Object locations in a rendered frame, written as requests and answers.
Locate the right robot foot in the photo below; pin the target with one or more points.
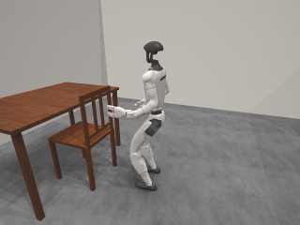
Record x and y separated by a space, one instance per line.
150 170

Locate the humanoid robot torso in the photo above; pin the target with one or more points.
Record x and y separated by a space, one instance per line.
160 85

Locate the robot right upper arm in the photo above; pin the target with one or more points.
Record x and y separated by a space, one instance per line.
167 89

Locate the right robot hand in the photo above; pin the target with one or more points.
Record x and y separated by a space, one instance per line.
143 102

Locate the table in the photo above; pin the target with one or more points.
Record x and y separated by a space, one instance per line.
28 109

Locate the robot left upper arm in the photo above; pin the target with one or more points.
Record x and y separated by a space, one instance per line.
148 80

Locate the left robot hand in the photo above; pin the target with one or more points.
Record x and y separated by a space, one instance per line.
118 111

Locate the robot left forearm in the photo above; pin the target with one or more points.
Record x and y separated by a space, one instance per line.
145 109

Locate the chair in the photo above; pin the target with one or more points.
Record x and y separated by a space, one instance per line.
83 135

